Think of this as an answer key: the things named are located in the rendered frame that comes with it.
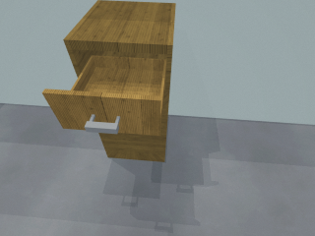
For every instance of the cabinet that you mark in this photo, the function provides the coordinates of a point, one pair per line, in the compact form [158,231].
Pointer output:
[130,29]

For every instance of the drawer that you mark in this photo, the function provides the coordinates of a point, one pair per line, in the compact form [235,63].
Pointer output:
[111,86]

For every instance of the handle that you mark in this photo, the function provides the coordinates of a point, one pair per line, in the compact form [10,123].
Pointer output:
[102,127]

